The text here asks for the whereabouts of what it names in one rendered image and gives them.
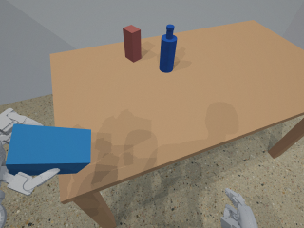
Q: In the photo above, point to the sponge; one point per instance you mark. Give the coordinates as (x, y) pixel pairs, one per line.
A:
(35, 149)

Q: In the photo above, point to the table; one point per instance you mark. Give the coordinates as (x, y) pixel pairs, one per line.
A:
(227, 82)

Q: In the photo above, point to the right robot hand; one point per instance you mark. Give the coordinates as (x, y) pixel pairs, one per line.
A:
(243, 217)

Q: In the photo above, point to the left robot hand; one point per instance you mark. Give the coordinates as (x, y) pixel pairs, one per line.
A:
(21, 182)

